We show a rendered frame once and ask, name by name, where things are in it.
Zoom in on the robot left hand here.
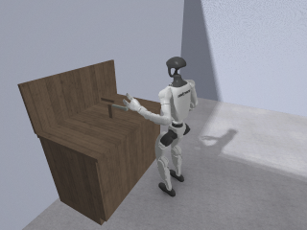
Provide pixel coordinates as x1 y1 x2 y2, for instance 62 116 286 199
123 93 141 111

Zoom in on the robot left forearm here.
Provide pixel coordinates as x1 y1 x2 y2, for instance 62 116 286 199
137 106 168 126

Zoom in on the right robot shin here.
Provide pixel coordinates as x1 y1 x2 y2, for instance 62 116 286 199
171 149 182 176

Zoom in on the humanoid robot torso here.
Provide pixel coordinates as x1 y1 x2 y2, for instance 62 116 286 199
166 79 191 140

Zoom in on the counter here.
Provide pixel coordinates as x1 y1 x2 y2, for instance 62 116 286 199
18 59 161 225

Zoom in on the tap lever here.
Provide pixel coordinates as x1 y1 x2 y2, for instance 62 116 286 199
112 104 129 111

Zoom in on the robot right upper arm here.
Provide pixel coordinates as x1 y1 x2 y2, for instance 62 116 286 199
185 80 199 108

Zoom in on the robot left upper arm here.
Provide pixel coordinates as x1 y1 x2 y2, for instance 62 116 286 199
158 87 172 126

